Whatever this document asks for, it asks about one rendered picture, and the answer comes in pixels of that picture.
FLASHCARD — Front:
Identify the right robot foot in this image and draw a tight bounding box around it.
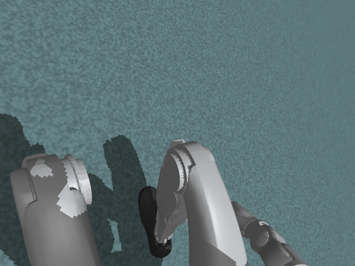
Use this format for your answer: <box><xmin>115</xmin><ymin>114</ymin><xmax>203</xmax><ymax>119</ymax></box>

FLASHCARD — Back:
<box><xmin>138</xmin><ymin>187</ymin><xmax>172</xmax><ymax>258</ymax></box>

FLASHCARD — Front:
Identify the right robot arm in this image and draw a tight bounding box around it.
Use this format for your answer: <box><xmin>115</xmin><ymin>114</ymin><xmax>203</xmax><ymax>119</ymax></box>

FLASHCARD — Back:
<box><xmin>244</xmin><ymin>219</ymin><xmax>308</xmax><ymax>266</ymax></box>

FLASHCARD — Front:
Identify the right robot hand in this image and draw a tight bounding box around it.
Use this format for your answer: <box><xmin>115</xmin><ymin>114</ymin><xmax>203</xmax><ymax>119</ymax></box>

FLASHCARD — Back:
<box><xmin>231</xmin><ymin>202</ymin><xmax>257</xmax><ymax>238</ymax></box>

